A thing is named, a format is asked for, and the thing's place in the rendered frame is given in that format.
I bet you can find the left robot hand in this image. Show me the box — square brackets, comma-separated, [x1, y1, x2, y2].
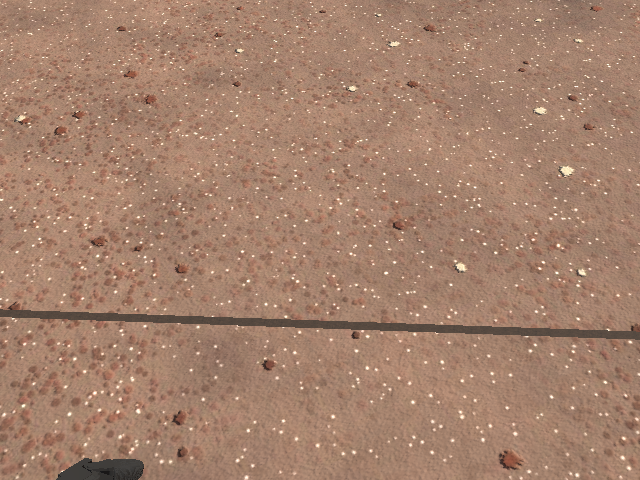
[56, 458, 144, 480]

